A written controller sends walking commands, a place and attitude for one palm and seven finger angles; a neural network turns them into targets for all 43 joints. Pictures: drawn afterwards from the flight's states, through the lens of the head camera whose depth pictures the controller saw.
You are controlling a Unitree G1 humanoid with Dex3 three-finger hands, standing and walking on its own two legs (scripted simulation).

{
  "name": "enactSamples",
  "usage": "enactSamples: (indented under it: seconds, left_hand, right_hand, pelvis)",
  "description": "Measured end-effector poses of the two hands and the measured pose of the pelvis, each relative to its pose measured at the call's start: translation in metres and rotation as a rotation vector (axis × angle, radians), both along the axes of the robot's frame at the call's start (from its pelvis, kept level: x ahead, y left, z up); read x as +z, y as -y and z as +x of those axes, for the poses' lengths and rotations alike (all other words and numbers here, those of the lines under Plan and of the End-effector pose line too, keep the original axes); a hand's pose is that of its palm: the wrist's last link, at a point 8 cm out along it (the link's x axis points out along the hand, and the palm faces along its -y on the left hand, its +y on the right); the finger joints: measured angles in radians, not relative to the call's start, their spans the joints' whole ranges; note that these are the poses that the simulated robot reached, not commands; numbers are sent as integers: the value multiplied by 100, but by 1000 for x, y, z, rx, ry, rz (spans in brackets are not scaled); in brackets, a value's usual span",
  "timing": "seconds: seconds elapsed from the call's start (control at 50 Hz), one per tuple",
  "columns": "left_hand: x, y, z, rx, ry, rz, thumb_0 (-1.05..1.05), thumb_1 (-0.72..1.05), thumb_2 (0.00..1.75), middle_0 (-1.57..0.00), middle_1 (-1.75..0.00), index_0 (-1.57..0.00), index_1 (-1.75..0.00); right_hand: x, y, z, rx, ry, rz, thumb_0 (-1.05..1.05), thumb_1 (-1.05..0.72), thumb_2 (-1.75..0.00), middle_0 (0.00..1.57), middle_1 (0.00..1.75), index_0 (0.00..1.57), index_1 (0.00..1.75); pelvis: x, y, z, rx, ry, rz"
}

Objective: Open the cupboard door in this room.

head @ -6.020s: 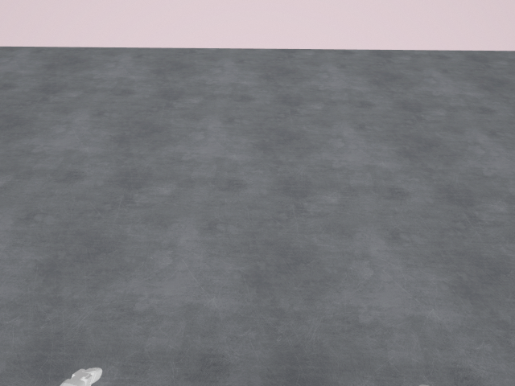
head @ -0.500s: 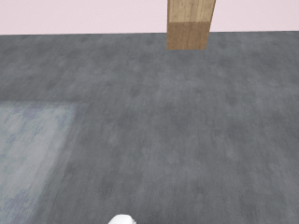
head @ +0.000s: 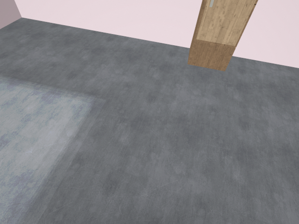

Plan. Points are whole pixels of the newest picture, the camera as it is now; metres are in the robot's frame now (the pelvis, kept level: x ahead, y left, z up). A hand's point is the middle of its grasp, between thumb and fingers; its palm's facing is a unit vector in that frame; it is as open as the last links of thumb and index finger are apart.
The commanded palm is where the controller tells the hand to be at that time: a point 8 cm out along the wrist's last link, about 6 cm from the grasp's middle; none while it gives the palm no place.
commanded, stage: stand and wait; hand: left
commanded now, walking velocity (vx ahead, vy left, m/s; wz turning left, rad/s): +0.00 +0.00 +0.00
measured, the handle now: out of the picture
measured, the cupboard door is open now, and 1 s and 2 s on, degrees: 0 0 0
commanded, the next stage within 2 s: turn or walk to find it in 0.30 s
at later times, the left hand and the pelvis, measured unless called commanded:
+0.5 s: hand out of the picture +0.00 +0.14 -0.18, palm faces +0.09 -0.97 -0.20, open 7.3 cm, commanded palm none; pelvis -0.02 -0.04 -0.01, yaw +3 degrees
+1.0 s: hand out of the picture +0.09 +0.16 -0.18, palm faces +0.02 -0.98 -0.19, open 7.3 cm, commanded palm none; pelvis +0.06 -0.02 -0.01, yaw +0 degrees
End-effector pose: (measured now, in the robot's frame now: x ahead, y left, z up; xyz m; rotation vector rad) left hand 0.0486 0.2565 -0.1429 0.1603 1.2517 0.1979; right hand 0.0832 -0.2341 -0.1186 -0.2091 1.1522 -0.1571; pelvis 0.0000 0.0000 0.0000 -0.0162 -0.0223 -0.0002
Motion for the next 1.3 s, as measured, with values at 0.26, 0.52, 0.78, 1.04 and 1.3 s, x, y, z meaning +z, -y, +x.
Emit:
enactSamples:
  seconds: [0.26,0.52,0.78,1.04,1.3]
  left_hand:
    - [11,61,-4,-62,12,19,1,91,89,-20,-29,-20,-30]
    - [-12,71,-58,56,-82,-37,1,92,89,-20,-30,-20,-30]
    - [-14,41,-65,37,-193,-106,1,91,89,-20,-30,-20,-30]
    - [-6,56,59,-49,-65,-26,1,92,90,-19,-29,-20,-30]
    - [5,92,80,-19,-160,-45,0,92,89,-20,-30,-20,-30]
  right_hand:
    - [-46,23,-107,-110,-241,105,0,-91,-90,20,30,20,30]
    - [-40,33,-133,-71,-349,56,0,-91,-90,20,30,20,30]
    - [-16,-5,-98,-88,-220,22,0,-91,-90,20,30,20,30]
    - [-43,-15,-93,-169,-373,146,0,-91,-90,20,30,20,30]
    - [-31,54,75,-130,-139,86,1,-91,-90,20,30,20,30]
  pelvis:
    - [-7,33,-8,8,0,35]
    - [-12,40,-18,65,14,0]
    - [-1,5,10,37,-13,-16]
    - [-12,30,68,-22,-15,29]
    - [-1,52,145,-74,-24,26]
